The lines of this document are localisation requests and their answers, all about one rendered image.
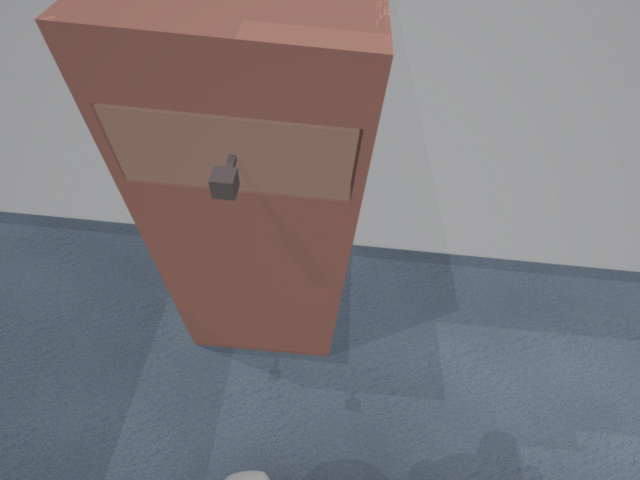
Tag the drawer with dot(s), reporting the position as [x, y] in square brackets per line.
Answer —
[272, 156]

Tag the cabinet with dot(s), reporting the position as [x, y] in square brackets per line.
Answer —
[266, 271]

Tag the handle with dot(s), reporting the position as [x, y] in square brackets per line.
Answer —
[224, 180]

